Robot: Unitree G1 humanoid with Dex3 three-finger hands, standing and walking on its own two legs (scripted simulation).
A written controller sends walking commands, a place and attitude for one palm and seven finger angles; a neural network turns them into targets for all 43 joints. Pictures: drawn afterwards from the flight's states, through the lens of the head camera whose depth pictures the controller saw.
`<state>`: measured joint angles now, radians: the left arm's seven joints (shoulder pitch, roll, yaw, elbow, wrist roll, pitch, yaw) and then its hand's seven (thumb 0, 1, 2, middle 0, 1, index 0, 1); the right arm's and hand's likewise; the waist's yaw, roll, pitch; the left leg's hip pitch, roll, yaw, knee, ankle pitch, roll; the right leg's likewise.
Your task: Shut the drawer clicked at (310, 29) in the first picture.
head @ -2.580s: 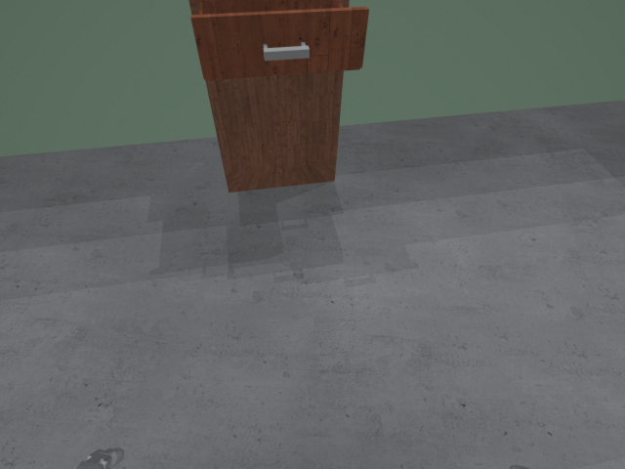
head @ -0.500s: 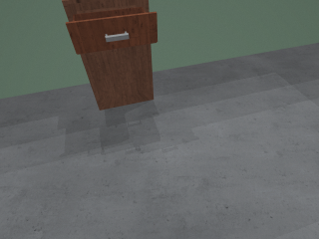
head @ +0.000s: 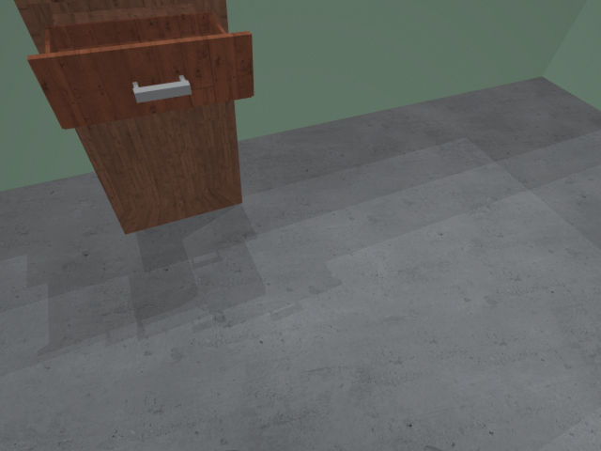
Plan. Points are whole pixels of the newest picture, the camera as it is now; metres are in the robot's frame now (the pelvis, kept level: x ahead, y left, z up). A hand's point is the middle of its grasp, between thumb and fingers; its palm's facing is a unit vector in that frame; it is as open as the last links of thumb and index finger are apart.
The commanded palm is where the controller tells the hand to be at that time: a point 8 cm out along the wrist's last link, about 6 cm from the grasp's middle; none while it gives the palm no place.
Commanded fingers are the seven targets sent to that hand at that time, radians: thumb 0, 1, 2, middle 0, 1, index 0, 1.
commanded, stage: walk to a spot facing it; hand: left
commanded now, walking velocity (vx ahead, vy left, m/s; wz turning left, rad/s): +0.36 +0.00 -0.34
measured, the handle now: (161, 86) +0.81 +0.41 +0.03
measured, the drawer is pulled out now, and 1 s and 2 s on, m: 0.29 0.29 0.29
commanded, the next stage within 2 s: turn to face it in 0.68 s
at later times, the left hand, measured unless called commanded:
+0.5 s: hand (243, 341) +0.31 +0.13 -0.15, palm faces -0.16 -0.97 -0.21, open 7.3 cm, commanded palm none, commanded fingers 0.00 0.90 0.90 -0.20 -0.30 -0.20 -0.30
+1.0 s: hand (246, 272) +0.46 +0.15 -0.16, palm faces -0.17 -0.97 -0.17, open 7.3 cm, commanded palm none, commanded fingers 0.00 0.90 0.90 -0.20 -0.30 -0.20 -0.30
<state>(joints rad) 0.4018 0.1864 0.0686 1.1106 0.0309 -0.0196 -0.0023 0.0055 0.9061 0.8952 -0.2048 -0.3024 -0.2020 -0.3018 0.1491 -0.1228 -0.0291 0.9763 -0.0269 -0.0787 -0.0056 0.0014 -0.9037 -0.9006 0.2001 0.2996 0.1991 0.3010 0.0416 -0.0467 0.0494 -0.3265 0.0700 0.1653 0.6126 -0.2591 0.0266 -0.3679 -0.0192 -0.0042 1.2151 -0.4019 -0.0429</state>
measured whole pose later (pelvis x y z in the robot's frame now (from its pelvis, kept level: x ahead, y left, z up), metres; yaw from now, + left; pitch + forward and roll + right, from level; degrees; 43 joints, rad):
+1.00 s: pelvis +0.38 -0.02 +0.02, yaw -11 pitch +0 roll -1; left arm 0.21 0.18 0.05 1.05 0.02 -0.01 0.01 0.01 0.92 0.90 -0.20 -0.30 -0.20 -0.30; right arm 0.31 -0.14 -0.02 1.07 -0.02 -0.05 -0.03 0.00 -0.94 -0.90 0.20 0.30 0.20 0.30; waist -0.02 -0.03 0.05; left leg -0.19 0.04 0.16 0.43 -0.23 0.04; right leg -0.43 -0.08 -0.08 0.85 -0.32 0.04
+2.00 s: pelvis +0.45 -0.04 +0.01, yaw +21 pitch +0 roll +0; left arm 0.16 0.22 0.05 0.90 0.01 0.05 0.02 0.00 0.91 0.90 -0.20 -0.30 -0.20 -0.30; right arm 0.19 -0.20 -0.04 0.91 -0.02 0.04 0.01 0.01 -0.90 -0.90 0.20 0.30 0.20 0.30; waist -0.02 0.02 0.08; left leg -0.27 -0.04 -0.03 0.50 -0.23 0.03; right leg -0.37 -0.05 -0.02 0.78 -0.41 0.08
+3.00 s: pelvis +0.57 +0.04 +0.00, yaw +29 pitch -1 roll +1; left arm 0.12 0.17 0.05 1.01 0.02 -0.02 -0.02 0.00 0.91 0.90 -0.20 -0.30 -0.20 -0.30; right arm 0.48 -0.12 -0.02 1.17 -0.03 -0.05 -0.03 0.00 -0.91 -0.90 0.20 0.30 0.20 0.30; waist -0.06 0.00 0.08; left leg 0.08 0.03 0.12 0.38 -0.43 -0.02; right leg -0.45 -0.07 -0.12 0.63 -0.19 -0.02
